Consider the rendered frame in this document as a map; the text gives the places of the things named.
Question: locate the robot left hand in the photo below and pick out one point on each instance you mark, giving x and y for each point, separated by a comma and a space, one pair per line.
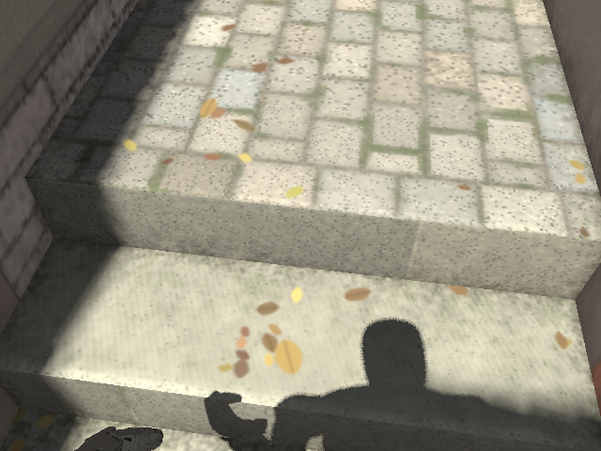
128, 439

